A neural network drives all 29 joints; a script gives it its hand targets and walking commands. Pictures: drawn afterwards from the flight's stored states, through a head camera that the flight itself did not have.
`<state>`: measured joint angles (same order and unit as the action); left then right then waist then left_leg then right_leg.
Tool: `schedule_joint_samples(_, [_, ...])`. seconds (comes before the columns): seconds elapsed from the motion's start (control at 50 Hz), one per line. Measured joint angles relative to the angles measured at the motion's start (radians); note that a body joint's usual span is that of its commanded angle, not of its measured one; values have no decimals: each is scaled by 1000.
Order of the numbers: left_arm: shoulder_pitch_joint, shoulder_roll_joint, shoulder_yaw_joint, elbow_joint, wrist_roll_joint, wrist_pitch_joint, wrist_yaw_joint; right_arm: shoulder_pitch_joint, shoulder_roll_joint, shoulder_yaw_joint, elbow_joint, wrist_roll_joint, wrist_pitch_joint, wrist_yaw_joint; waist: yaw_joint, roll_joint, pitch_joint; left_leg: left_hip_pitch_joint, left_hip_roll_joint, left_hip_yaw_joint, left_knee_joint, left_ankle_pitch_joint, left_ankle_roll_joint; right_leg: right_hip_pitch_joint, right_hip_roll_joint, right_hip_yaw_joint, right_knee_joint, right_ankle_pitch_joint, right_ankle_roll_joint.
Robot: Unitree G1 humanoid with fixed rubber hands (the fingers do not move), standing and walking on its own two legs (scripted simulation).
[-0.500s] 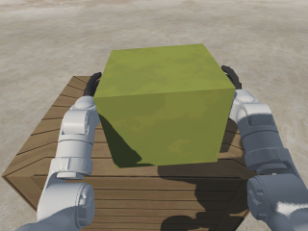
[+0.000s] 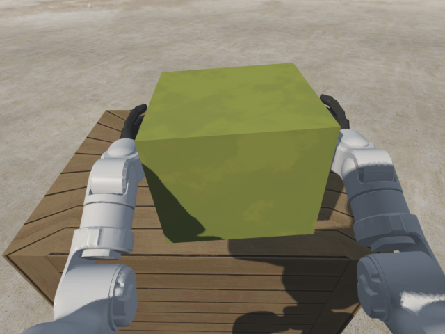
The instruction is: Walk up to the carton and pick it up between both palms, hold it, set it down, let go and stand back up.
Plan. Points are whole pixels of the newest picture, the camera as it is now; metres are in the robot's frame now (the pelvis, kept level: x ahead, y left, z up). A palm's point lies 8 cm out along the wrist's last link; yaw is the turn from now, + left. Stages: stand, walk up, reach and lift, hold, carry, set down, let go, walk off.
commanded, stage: hold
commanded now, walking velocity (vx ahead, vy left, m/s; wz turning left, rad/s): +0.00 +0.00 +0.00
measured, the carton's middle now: (233, 148) +0.42 +0.00 +0.17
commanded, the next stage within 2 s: none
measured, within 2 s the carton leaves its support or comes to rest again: neither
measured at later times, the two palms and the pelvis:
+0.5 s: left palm (131, 146) +0.38 +0.18 +0.20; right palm (336, 136) +0.40 -0.17 +0.22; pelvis +0.00 +0.00 +0.00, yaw +0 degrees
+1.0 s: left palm (131, 146) +0.38 +0.18 +0.20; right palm (335, 136) +0.40 -0.17 +0.22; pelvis +0.00 +0.00 +0.00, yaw +0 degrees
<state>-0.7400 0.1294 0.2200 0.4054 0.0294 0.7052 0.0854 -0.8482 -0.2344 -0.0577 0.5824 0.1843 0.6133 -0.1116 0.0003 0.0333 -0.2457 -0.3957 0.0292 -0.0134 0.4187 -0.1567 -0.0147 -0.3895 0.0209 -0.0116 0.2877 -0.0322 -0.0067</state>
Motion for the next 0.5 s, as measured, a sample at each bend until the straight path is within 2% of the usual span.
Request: schedule_joint_samples(0.5, [0, 0, 0, 0, 0, 1, -1, 0, 0, 0, 0, 0, 1, 0, 0, -2, 0, 0, 0, -1, 0, 0, 0, 0, 0, 0, 0, 0, 0])
